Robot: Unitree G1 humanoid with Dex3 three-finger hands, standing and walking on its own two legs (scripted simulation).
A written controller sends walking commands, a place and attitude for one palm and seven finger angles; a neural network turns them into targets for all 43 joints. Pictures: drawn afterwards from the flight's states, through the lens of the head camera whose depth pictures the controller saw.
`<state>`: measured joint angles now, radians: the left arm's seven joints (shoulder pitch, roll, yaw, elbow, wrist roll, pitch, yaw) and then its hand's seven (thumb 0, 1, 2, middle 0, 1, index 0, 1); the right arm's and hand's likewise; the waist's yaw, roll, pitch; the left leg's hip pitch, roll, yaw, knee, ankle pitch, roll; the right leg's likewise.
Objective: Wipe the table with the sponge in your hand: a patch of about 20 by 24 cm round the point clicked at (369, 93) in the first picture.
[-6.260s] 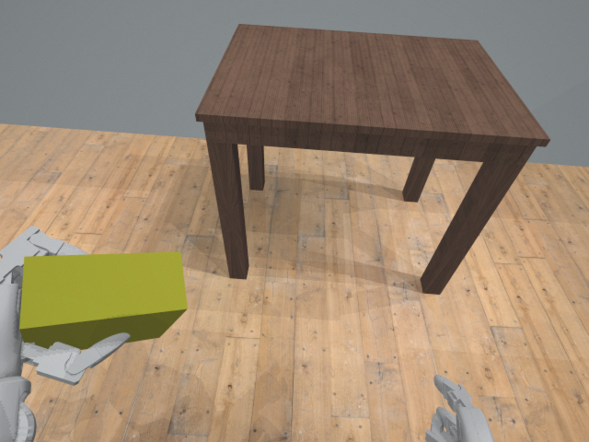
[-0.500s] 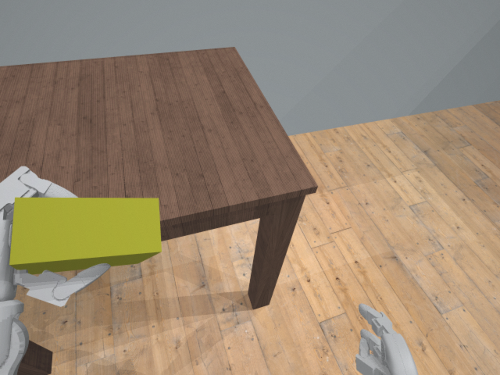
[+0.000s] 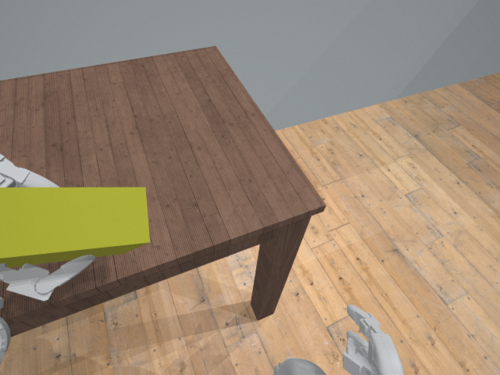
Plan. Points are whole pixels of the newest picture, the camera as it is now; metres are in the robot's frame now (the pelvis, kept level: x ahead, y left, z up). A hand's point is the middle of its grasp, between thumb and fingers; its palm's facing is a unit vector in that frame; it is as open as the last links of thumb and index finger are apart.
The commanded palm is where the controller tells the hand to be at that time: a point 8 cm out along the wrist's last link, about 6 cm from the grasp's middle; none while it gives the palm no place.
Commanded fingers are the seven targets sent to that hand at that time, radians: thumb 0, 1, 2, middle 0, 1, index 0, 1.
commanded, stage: shuffle to correct the standing spot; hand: left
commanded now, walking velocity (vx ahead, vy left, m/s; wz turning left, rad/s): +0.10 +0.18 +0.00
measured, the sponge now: (94, 227) +0.25 +0.21 +0.16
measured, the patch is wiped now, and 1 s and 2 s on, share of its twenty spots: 0.00 0.00 0.00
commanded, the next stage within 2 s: come to a stop and stand still in 0.24 s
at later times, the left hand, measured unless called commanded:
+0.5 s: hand out of the picture +0.27 +0.32 +0.18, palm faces +0.42 -0.80 -0.43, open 10.4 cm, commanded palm +0.21 +0.35 +0.19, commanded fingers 0.00 0.10 1.30 -1.20 -1.60 -1.20 -1.60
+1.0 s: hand out of the picture +0.27 +0.35 +0.18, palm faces +0.36 -0.85 -0.39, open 10.4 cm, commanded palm +0.20 +0.38 +0.19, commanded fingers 0.00 0.10 1.30 -1.20 -1.60 -1.20 -1.60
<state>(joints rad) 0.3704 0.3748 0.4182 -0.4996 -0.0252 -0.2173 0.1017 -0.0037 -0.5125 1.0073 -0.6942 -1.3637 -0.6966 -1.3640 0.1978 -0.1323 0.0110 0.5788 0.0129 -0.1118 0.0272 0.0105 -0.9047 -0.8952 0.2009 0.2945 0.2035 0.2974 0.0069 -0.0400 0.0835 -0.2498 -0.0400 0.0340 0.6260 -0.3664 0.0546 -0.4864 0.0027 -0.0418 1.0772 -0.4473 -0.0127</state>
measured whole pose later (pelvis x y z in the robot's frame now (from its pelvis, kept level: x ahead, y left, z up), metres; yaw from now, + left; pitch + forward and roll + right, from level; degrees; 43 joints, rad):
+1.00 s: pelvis +0.04 +0.10 +0.01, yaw +0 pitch -1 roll -1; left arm 0.38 0.38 0.36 -0.45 -0.04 -0.20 0.09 0.00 -0.51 1.01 -0.69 -1.36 -0.70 -1.36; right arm 0.18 -0.23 -0.03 0.57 0.01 -0.17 -0.01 0.01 -0.90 -0.89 0.20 0.29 0.21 0.30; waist 0.01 -0.02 0.08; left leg -0.29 0.05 0.05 0.48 -0.18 -0.01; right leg -0.21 -0.03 0.02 0.45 -0.23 0.04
